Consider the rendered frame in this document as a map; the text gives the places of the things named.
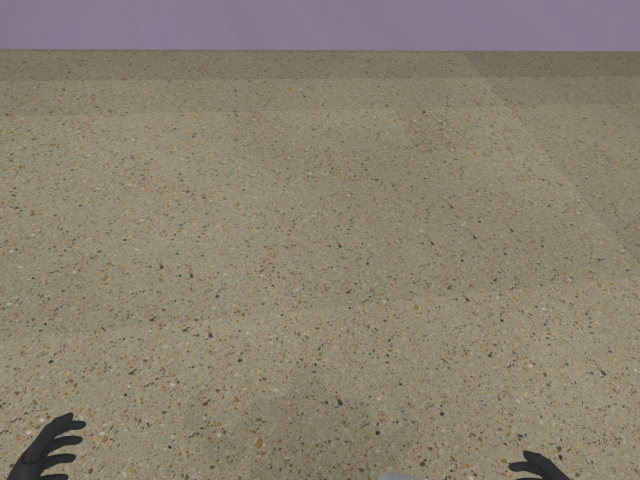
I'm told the left robot hand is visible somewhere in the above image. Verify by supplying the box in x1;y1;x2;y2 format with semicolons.
6;412;86;480

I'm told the right robot hand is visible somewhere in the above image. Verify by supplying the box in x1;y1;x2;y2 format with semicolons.
509;451;570;480

